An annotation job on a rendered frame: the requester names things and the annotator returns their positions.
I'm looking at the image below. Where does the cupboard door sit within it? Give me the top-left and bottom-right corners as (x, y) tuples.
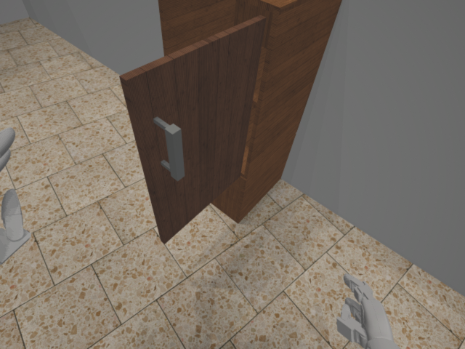
(119, 15), (267, 244)

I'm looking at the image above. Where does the handle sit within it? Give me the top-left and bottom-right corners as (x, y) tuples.
(153, 117), (185, 182)

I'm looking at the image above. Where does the right robot hand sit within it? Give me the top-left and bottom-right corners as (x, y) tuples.
(336, 273), (394, 348)

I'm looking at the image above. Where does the left robot hand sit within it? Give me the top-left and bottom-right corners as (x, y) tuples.
(0, 127), (31, 265)

